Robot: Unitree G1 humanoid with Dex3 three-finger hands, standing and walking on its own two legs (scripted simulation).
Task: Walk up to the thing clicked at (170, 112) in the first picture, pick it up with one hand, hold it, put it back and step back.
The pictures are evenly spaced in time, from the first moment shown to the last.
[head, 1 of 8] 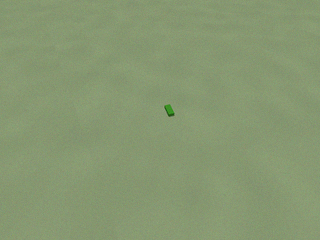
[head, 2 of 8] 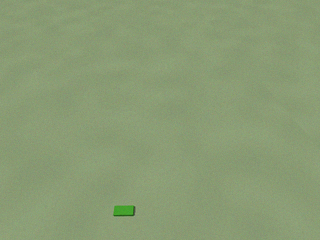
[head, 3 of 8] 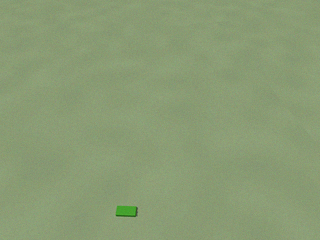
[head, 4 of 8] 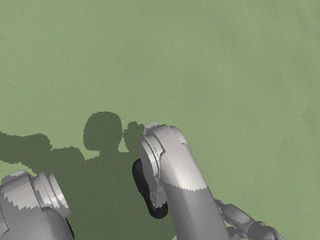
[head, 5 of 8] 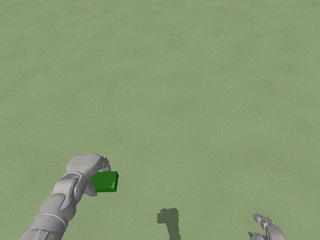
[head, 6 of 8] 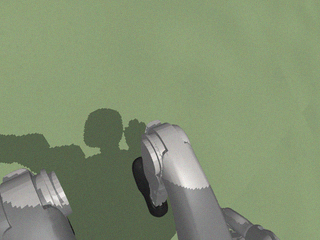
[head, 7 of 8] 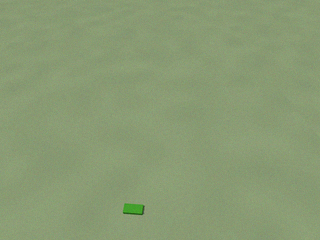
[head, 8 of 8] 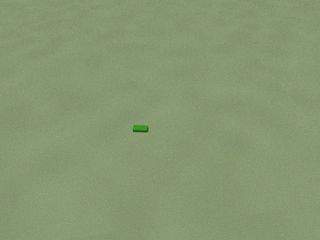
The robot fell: no
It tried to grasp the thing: yes
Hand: left
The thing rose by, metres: 0.69
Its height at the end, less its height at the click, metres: +0.00
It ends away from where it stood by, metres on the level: 0.01
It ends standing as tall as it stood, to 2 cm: yes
